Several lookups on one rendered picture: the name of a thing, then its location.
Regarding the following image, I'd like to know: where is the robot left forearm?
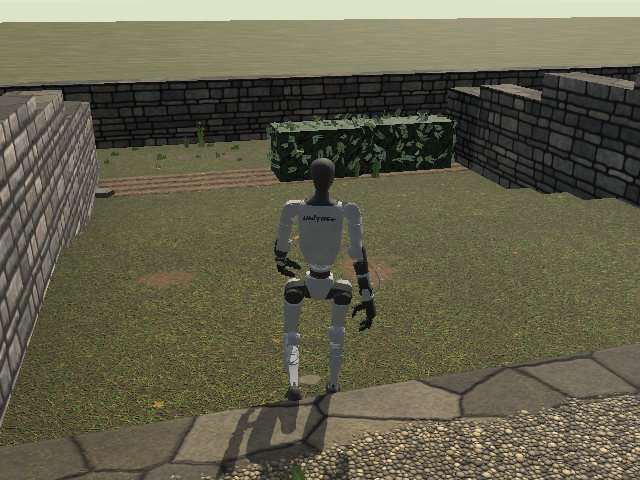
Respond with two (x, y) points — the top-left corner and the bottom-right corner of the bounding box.
(274, 238), (288, 266)

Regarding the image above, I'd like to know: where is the robot right forearm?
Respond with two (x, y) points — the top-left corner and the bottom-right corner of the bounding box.
(353, 244), (374, 301)

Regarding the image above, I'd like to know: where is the robot right hand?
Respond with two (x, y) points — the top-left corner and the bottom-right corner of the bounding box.
(352, 299), (376, 332)

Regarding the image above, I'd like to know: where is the robot left foot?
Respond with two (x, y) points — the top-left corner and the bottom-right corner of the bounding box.
(285, 385), (302, 401)

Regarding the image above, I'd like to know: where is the robot left hand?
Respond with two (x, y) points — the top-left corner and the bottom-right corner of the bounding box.
(276, 257), (301, 277)

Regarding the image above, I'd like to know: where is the robot left upper arm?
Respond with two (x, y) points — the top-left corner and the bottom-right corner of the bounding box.
(276, 200), (302, 252)

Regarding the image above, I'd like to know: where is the left robot shin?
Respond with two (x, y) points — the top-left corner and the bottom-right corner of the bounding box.
(283, 333), (299, 389)

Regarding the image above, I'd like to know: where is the robot right upper arm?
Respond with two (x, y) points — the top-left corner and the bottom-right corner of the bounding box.
(342, 202), (363, 260)

